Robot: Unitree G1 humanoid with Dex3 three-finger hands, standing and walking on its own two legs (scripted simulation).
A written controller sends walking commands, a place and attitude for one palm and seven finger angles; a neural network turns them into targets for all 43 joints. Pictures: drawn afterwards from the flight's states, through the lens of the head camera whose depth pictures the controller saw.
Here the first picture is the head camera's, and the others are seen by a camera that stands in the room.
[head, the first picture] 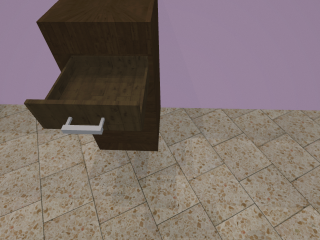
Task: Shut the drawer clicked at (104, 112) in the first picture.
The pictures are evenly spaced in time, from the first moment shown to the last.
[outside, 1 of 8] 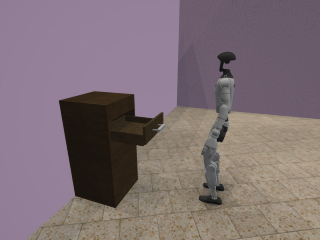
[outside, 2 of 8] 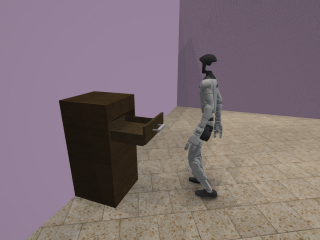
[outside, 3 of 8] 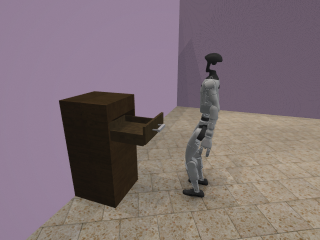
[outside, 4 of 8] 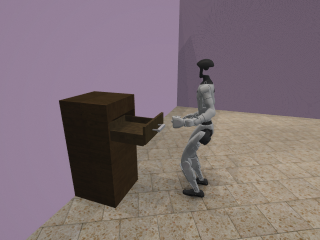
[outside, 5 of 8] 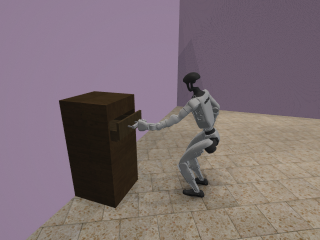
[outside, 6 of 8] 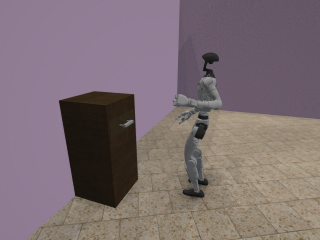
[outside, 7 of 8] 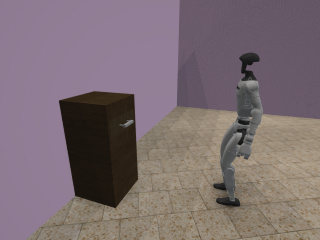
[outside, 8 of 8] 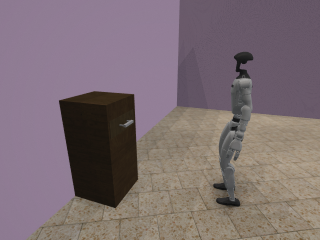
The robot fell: no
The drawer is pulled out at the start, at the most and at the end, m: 0.30 0.30 0.00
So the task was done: yes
